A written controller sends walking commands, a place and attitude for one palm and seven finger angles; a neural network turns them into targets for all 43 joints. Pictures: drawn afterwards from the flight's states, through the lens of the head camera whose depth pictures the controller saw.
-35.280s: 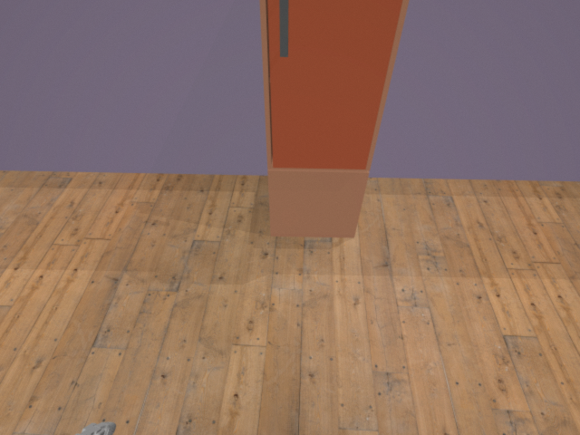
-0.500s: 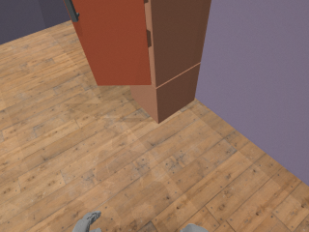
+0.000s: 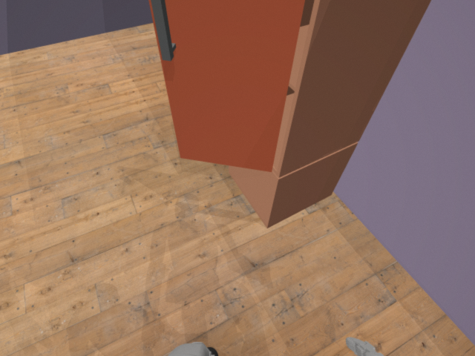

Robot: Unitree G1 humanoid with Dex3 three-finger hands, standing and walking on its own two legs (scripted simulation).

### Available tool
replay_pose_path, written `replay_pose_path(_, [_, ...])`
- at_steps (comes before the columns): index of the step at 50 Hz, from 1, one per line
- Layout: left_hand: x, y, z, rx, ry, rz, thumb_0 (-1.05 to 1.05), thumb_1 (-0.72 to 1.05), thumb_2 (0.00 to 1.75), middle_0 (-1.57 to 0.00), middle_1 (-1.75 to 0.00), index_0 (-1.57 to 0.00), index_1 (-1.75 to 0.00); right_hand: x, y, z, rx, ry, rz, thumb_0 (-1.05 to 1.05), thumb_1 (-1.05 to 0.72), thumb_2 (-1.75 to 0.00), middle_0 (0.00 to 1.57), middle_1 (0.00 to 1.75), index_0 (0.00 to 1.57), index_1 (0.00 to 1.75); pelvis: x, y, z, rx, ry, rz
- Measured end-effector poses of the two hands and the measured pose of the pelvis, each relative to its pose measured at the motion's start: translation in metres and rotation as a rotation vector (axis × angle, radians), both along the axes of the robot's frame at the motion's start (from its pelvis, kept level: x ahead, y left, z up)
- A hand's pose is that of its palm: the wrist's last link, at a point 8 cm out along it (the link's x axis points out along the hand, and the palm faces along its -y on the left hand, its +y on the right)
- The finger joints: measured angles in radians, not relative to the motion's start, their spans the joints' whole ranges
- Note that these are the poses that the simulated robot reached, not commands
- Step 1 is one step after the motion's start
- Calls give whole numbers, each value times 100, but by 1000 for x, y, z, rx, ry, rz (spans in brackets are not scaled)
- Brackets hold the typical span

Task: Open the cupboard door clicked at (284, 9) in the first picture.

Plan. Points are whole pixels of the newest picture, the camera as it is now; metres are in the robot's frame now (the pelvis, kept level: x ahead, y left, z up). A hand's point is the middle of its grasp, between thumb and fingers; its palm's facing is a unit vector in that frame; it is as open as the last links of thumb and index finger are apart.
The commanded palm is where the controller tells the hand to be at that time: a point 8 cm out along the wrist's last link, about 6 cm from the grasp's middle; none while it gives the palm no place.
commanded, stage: take the last steps up to it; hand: left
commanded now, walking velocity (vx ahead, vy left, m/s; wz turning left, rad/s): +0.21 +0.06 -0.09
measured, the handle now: (165, 21) +0.73 +0.26 +0.17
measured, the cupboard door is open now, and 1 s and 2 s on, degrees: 50 50 50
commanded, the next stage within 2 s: come to a stop and stand still in 0.18 s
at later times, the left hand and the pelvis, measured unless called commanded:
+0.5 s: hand (162, 288) +0.25 +0.19 -0.15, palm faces -0.07 -0.97 -0.23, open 7.3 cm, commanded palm none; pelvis +0.14 +0.02 +0.01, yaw -4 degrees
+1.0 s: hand (114, 343) +0.14 +0.26 -0.16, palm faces -0.01 -0.98 -0.19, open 7.4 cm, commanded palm none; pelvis +0.12 +0.07 +0.02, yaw -5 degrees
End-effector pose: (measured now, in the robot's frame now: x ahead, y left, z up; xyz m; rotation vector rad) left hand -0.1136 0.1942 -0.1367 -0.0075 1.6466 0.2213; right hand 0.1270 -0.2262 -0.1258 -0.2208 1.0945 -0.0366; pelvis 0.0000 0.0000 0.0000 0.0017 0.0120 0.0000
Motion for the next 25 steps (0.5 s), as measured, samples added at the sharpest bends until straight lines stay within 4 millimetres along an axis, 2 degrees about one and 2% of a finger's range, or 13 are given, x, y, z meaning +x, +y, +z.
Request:
replay_pose_path(2, [21, 13, -6, -3, 8, -14, 0, 91, 89, -20, -30, -20, -30, 13, 12, 0, -10, -19, -10, 0, -91, -90, 20, 30, 20, 30, 12, 9, -2, 7, -10, -9])
replay_pose_path(4, [54, 27, -7, 8, -28, -36, 1, 91, 89, -20, -30, -20, -30, 14, 21, 2, -11, -6, -33, 0, -91, -90, 20, 30, 20, 30, 24, 17, 1, 8, -13, -22])
replay_pose_path(7, [117, 46, -3, 32, -135, -77, 1, 91, 89, -20, -30, -20, -29, 4, 30, 5, -10, 35, -93, -1, -92, -90, 20, 30, 20, 30, 41, 25, 9, 12, -16, -33])
replay_pose_path(11, [200, 63, 6, 67, -280, -140, 1, 92, 89, -20, -30, -20, -29, -9, 22, 10, -39, 91, -156, -2, -96, -90, 20, 30, 20, 30, 65, 33, 16, 19, -13, -51])
replay_pose_path(16, [283, 74, 20, 106, -397, -206, 1, 93, 89, -20, -30, -20, -29, -36, 25, 3, -21, 228, -200, -1, -94, -90, 20, 30, 20, 30, 96, 33, 18, 24, -11, -61])
replay_pose_path(21, [340, 61, 21, 123, -456, -262, 0, 93, 89, -20, -30, -20, -29, -55, 35, -11, 24, 365, -239, 0, -92, -90, 20, 30, 20, 30, 125, 23, 11, 33, -15, -59])
replay_pose_path(25, [357, 44, 16, 111, -445, -292, 0, 92, 89, -20, -30, -20, -29, -53, 39, -19, 62, 420, -291, 0, -92, -90, 20, 30, 20, 30, 139, 17, 8, 15, -7, -62])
